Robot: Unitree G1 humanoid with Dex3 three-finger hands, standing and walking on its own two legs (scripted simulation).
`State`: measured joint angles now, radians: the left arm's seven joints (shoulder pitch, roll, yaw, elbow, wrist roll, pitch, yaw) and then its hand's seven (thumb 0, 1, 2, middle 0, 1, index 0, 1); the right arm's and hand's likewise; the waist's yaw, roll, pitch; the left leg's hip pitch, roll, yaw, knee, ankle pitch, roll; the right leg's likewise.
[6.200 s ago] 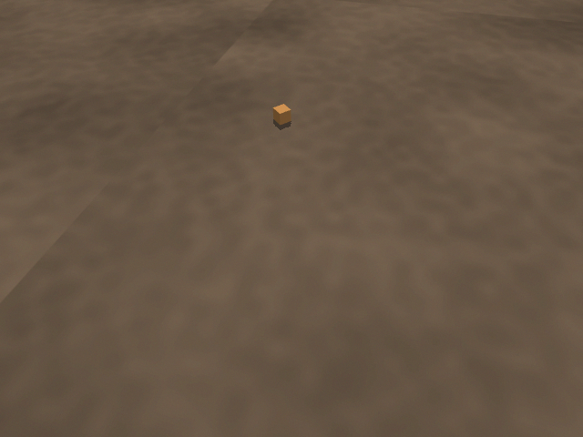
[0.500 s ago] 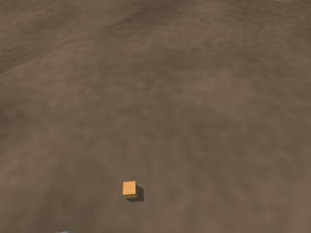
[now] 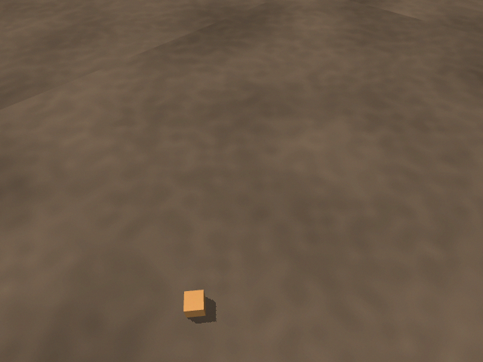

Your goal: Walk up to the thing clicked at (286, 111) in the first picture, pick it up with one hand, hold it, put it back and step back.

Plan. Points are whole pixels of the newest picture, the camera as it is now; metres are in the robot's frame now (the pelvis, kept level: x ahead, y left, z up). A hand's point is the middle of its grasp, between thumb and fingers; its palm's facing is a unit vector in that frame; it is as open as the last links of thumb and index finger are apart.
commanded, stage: walk up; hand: left
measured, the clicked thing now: (194, 303) +0.46 +0.20 -0.74
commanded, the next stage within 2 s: none
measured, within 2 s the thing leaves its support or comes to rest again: neither
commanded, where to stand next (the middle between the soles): +0.09 -0.03 m, yaw +2 degrees
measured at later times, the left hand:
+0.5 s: hand out of the picture +0.11 +0.25 -0.15, palm faces -0.07 -0.92 -0.38, open 7.4 cm
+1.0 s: hand (119, 339) +0.21 +0.26 -0.18, palm faces +0.02 -0.94 -0.35, open 7.4 cm
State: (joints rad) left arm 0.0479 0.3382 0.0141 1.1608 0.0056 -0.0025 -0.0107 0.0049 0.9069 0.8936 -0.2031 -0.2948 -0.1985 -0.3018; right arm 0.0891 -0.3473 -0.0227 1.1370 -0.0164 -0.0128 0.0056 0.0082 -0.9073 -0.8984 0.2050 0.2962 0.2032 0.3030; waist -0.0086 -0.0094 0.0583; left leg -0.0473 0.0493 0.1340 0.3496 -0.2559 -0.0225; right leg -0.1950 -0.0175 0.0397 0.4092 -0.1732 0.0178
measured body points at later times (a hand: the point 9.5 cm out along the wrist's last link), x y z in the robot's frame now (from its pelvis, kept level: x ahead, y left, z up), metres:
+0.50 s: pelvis +0.03 -0.02 -0.01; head +0.04 -0.03 +0.44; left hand +0.11 +0.30 -0.13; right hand +0.07 -0.33 -0.15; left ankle -0.04 +0.12 -0.74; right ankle +0.06 -0.13 -0.74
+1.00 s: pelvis +0.04 +0.01 -0.03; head +0.12 +0.03 +0.41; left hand +0.20 +0.31 -0.15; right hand +0.13 -0.31 -0.14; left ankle +0.08 +0.12 -0.74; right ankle +0.03 -0.14 -0.69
